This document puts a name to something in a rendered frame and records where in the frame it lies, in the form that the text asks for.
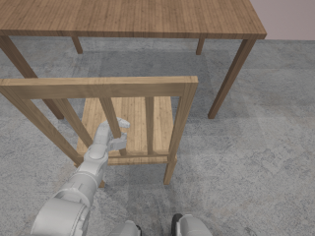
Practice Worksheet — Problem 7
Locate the left robot forearm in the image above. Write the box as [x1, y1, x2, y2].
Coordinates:
[31, 143, 109, 235]

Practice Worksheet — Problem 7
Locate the left robot thigh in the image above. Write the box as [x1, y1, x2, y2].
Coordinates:
[108, 222, 141, 236]

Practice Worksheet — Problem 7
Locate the robot right hand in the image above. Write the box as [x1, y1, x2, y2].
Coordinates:
[246, 226, 266, 236]

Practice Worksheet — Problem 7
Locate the left robot upper arm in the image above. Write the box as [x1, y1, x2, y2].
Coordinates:
[22, 198, 91, 236]

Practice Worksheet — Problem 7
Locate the chair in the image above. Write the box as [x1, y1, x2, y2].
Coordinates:
[0, 76, 199, 188]

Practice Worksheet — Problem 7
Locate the left robot shin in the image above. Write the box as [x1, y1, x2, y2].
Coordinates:
[125, 220, 136, 226]

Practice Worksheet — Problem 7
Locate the table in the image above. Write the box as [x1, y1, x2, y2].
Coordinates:
[0, 0, 267, 120]

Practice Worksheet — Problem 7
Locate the robot left hand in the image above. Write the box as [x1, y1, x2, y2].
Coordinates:
[93, 117, 131, 151]

